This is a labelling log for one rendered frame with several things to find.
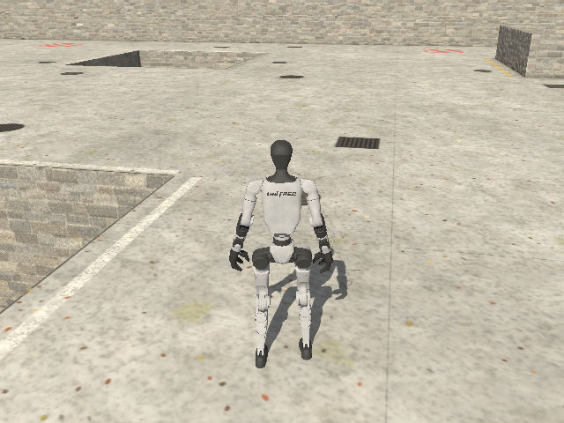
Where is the robot right foot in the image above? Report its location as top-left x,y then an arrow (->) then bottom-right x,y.
299,338 -> 312,360

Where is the robot right forearm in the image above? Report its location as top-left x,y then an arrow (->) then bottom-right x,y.
314,214 -> 331,254

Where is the right robot upper arm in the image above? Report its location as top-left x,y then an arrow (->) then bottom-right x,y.
300,178 -> 323,227

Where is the humanoid robot torso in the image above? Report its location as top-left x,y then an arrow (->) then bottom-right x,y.
261,174 -> 302,264

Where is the robot left forearm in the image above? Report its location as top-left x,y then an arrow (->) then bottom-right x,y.
232,213 -> 249,252

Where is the right robot hand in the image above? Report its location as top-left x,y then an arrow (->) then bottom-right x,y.
313,251 -> 333,273

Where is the left robot upper arm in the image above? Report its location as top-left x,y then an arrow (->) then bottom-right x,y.
240,178 -> 263,226

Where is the left robot hand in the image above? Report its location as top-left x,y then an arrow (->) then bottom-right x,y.
229,249 -> 249,271

